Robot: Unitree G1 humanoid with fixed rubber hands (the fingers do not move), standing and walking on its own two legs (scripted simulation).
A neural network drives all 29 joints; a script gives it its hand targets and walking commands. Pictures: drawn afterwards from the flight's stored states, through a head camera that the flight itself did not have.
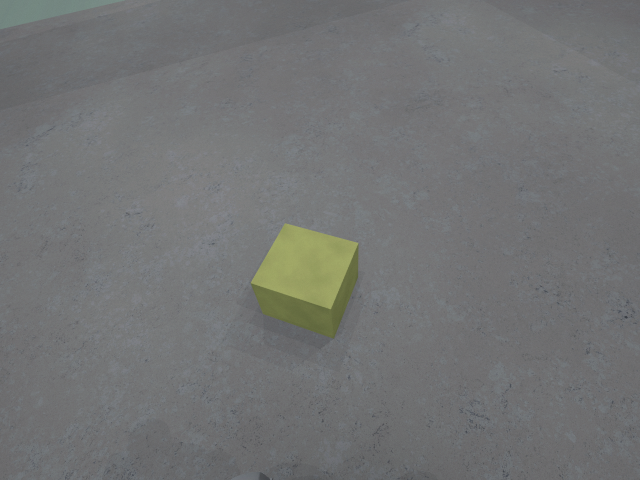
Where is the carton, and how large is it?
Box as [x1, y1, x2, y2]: [251, 223, 358, 338]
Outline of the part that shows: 285,223 251,281 251,285 262,312 264,314 333,338 357,278 358,243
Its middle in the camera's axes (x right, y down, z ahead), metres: -0.03 +0.15 +1.33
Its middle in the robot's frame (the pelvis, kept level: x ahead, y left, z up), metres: +0.80 +0.05 -0.67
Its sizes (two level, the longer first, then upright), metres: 0.271 0.259 0.213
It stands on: the floor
